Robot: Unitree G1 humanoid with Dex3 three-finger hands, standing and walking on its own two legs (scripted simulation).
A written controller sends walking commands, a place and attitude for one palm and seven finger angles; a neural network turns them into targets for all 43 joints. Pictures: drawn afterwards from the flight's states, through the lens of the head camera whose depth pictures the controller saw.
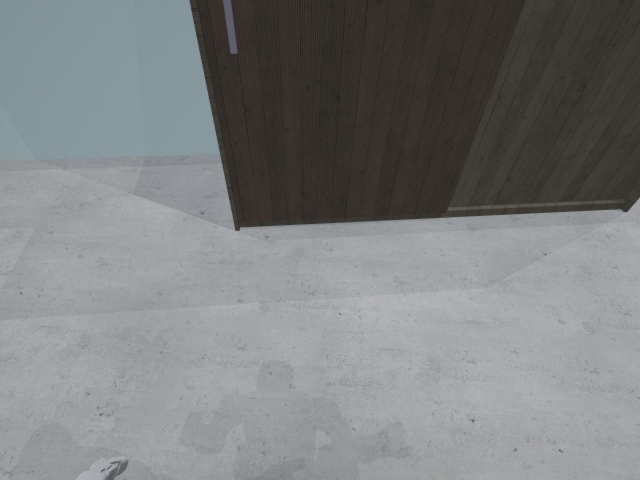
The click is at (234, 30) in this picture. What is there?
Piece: wardrobe's sliding door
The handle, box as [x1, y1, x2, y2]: [223, 0, 237, 53]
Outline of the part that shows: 223,0 230,52 236,53 237,50 230,0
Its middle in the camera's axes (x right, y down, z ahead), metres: -0.25 -0.61 +1.03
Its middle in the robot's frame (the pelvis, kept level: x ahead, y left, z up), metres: +1.18 +0.31 +0.12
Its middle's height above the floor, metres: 0.89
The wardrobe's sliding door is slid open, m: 0.00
